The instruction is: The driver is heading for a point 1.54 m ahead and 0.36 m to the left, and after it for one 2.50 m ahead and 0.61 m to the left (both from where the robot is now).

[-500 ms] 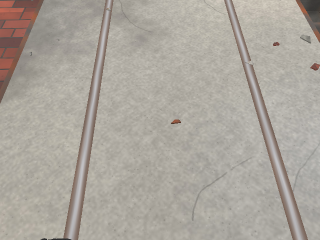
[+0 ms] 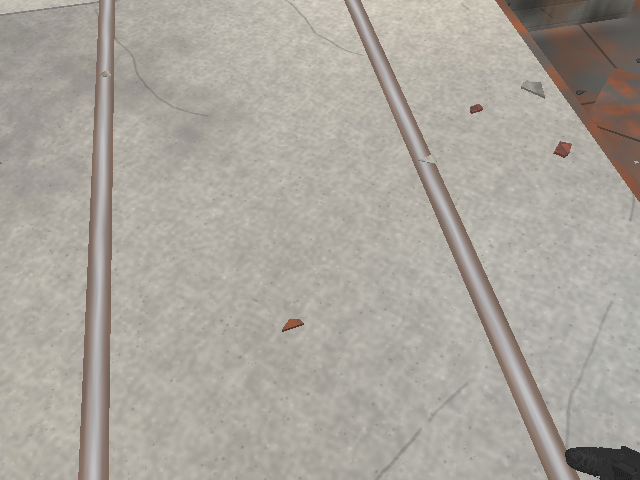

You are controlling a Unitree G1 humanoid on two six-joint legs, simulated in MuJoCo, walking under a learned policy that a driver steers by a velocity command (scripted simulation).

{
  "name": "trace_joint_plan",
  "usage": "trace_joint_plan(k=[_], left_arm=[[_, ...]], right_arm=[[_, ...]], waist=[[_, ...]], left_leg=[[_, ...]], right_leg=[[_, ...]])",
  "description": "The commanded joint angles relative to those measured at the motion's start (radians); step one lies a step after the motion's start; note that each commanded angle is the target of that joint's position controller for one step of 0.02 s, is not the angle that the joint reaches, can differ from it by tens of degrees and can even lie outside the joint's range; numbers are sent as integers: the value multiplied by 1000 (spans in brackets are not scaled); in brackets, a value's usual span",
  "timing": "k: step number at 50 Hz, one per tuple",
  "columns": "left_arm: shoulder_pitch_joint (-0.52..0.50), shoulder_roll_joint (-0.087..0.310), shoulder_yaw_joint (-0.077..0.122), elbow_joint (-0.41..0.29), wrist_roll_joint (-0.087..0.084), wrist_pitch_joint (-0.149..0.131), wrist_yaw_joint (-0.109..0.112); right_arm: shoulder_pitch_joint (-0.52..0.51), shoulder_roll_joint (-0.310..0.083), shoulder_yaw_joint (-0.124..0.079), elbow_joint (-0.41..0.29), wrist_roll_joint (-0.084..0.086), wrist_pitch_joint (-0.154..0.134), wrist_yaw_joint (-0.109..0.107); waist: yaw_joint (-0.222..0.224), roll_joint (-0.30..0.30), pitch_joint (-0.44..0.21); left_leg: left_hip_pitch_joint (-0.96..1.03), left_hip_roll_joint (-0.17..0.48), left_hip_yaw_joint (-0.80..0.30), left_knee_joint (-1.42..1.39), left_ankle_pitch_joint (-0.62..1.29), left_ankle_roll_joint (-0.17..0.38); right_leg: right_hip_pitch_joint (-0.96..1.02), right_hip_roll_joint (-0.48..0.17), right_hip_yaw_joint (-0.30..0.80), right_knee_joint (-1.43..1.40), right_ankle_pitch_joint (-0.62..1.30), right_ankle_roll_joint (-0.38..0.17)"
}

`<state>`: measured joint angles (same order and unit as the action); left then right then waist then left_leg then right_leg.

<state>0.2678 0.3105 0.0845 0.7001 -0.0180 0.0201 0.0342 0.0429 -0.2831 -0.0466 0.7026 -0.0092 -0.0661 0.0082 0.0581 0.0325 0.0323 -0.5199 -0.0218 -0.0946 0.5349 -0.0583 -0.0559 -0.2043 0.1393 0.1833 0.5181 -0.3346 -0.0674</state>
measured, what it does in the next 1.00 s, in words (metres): steps on the spot, turning left: left foot, then right foot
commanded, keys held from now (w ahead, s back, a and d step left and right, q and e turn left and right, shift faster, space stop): no key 0.12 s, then q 0.88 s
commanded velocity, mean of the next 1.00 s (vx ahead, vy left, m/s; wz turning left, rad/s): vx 0.03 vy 0.00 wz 0.26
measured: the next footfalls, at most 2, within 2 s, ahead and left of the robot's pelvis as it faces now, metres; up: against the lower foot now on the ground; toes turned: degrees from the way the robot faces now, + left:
left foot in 0.02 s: +0.17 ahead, +0.11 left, +0.00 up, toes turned -6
right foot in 0.34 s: +0.09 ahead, -0.12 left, +0.00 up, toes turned +4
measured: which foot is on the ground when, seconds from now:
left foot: up 0.00-0.00, down 0.02-0.38, up 0.40-0.66, down 0.68-1.00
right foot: down 0.00-0.04, up 0.06-0.32, down 0.34-0.68, up 0.70-1.00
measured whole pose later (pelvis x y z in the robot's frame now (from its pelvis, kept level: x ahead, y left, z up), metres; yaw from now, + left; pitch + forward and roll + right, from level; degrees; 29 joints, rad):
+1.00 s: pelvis +0.08 +0.05 +0.01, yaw +21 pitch +2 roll -2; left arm 0.11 0.30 0.08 0.71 0.00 0.01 0.04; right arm 0.18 -0.31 -0.07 0.63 0.01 0.04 -0.02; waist -0.02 -0.01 0.05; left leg -0.31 -0.09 -0.14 0.47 -0.18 0.06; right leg -0.46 0.02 0.10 0.82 -0.36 0.09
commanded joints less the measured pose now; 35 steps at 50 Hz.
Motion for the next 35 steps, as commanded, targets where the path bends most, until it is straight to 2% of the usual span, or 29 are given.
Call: trace_joint_plan(k=[1,2,3,4,5,6,7,9,10,11,12,14,16,17,18,19,20,21,22,23,25,28,30,32,33,34,35], left_arm=[[-62,96,19,-85,5,-12,6],[-33,42,1,-101,26,-19,6],[136,29,-6,-92,11,-19,4],[179,125,12,-53,12,-11,2],[81,172,27,-49,6,6,5],[32,160,28,-48,6,24,12],[2,143,24,-55,16,36,16],[16,54,-2,-45,20,40,5],[8,24,-13,-42,24,33,2],[-18,18,-17,-45,28,25,1],[-33,31,-13,-44,26,19,0],[-22,60,-2,-28,17,12,0],[-12,70,4,-16,19,8,-1],[-19,93,10,-24,27,5,0],[-11,128,19,-29,40,3,4],[-10,154,32,-8,43,5,3],[-33,130,27,-23,45,2,4],[-75,131,27,-39,51,-4,9],[-90,125,26,-52,51,-13,15],[-96,120,24,-53,41,-22,19],[-121,115,23,-48,21,-28,21],[-126,134,33,-41,16,-8,17],[-106,152,40,-33,12,2,15],[-118,160,41,-29,-7,-1,12],[-105,147,38,-20,-13,-8,10],[-44,119,31,1,1,-19,2],[-51,41,3,-49,63,-28,-6]], right_arm=[[77,-147,-50,-49,-14,-31,-4],[119,-196,-55,-57,-34,-31,-14],[140,-213,-58,-40,-52,-13,-13],[122,-147,-46,-50,-14,-2,-11],[94,-98,-31,-64,-4,5,-10],[72,-89,-23,-64,-10,16,-8],[48,-79,-15,-60,-6,23,-6],[-2,-62,-4,-46,-13,34,1],[-4,-71,-9,-43,-9,39,3],[18,-97,-19,-37,-2,45,3],[45,-125,-28,-33,3,49,1],[60,-159,-39,-36,13,56,-2],[62,-164,-41,-39,28,65,-10],[72,-152,-37,-38,29,65,-13],[65,-129,-32,-48,24,60,-12],[55,-108,-30,-65,25,55,-9],[49,-113,-32,-65,22,53,-9],[64,-117,-40,-61,22,52,-6],[80,-131,-49,-53,21,58,-7],[101,-140,-59,-50,22,67,-6],[125,-100,-52,-47,30,87,-6],[84,-66,-34,-78,36,97,10],[71,-86,-39,-100,39,100,26],[118,-103,-50,-96,35,104,31],[162,-118,-60,-82,29,106,25],[200,-173,-80,-84,26,105,11],[224,-324,-109,-113,12,103,-8]], waist=[[-87,-140,-151],[-80,0,-241],[-2,260,-316],[-8,177,-317],[-46,95,-228],[-47,47,-191],[-48,48,-145],[-8,96,-103],[-16,130,-98],[-37,149,-101],[-53,154,-113],[-50,139,-132],[-34,124,-121],[-34,99,-122],[-33,29,-122],[-56,-147,-89],[-43,-212,-61],[-46,-253,-49],[-41,-237,-52],[-45,-198,-52],[-60,-158,-50],[-32,-195,-65],[-19,-213,-85],[-50,-201,-96],[-70,-175,-105],[-77,-50,-136],[-53,291,-159]], left_leg=[[243,52,-6,-146,203,64],[443,234,-164,-118,547,136],[641,447,-476,-117,707,354],[596,460,-556,-143,453,378],[526,384,-421,-144,321,335],[456,325,-337,-164,198,296],[373,292,-300,-191,105,283],[230,182,-174,-238,-5,231],[221,152,-146,-241,2,227],[245,148,-155,-233,9,237],[276,160,-183,-223,4,251],[298,183,-237,-212,-40,261],[244,169,-259,-211,-139,228],[182,153,-255,-198,-203,193],[101,117,-207,-148,-243,152],[56,18,-61,-58,-317,106],[34,-32,14,59,-313,74],[3,-37,55,196,-369,60],[-34,-18,57,341,-458,44],[-74,0,39,454,-487,28],[-114,31,39,491,-457,4],[-14,40,116,339,-365,-10],[60,28,151,231,-334,1],[162,3,188,69,-220,33],[262,-22,190,-34,-125,60],[421,27,72,-109,118,105],[608,331,-352,-101,618,275]], right_leg=[[34,-181,194,106,433,-45],[-68,-95,95,319,164,4],[-296,30,21,540,-403,69],[-340,-49,38,656,-378,106],[-362,-72,15,717,-311,130],[-359,-85,-10,718,-260,140],[-335,-100,-9,683,-219,147],[-186,-131,-78,458,-166,151],[-142,-125,-118,343,-172,154],[-119,-123,-131,254,-163,152],[-104,-116,-132,190,-124,149],[-58,-106,-133,63,1,128],[24,-97,-150,-68,102,86],[83,-140,-119,-74,126,56],[122,-226,-58,-77,119,13],[68,-278,-1,-111,62,-38],[42,-350,75,-178,94,-83],[42,-425,128,-195,216,-122],[58,-471,144,-185,384,-154],[81,-495,132,-163,530,-171],[128,-464,41,-128,656,-147],[118,-407,-81,-109,662,-117],[124,-415,-103,-88,641,-112],[100,-418,-131,-28,587,-83],[53,-396,-165,41,528,-47],[-57,-337,-241,204,367,30],[-378,-190,-299,533,-270,146]])
Over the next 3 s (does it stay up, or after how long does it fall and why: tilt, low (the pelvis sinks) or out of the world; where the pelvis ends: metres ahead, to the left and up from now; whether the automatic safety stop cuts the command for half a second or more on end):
stays up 0.45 -0.02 0.01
